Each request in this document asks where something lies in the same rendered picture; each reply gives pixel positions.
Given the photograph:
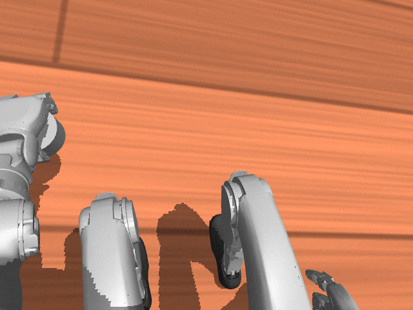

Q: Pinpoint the right robot hand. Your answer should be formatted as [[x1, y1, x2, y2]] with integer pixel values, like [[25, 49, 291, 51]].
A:
[[305, 269, 359, 310]]

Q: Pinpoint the tin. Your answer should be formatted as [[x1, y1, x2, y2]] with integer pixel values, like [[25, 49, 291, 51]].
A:
[[37, 112, 65, 156]]

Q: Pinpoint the left robot arm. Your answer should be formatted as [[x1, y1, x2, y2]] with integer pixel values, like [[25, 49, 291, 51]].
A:
[[0, 129, 40, 310]]

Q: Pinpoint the left robot foot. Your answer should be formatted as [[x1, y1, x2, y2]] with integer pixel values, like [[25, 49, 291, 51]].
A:
[[138, 237, 152, 310]]

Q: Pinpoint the left robot hand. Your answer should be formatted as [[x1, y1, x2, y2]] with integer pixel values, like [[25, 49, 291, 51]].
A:
[[0, 92, 58, 163]]

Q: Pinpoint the right robot foot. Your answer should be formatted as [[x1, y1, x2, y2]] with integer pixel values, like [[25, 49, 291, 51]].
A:
[[209, 214, 241, 289]]

